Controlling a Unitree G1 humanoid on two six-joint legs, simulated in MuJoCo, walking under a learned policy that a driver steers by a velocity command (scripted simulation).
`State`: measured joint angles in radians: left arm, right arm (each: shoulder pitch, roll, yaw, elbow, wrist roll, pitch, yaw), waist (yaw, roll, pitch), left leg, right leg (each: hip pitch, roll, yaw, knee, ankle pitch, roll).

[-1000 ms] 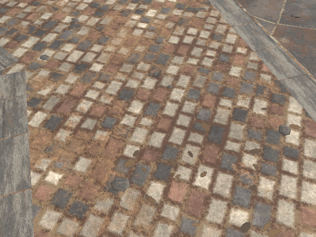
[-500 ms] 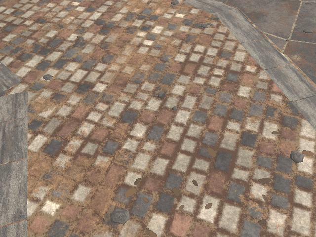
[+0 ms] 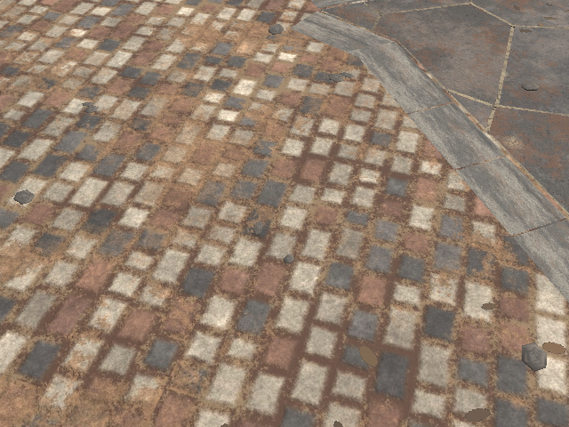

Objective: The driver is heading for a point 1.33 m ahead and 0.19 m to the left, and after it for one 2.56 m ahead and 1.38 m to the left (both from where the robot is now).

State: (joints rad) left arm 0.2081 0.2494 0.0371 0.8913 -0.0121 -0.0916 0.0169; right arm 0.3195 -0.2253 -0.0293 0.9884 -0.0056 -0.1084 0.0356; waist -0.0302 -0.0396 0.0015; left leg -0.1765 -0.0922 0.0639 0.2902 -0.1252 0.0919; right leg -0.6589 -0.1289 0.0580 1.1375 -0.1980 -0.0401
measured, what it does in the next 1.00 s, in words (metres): walks ahead: right foot, then left foot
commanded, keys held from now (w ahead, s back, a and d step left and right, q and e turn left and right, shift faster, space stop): w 1.00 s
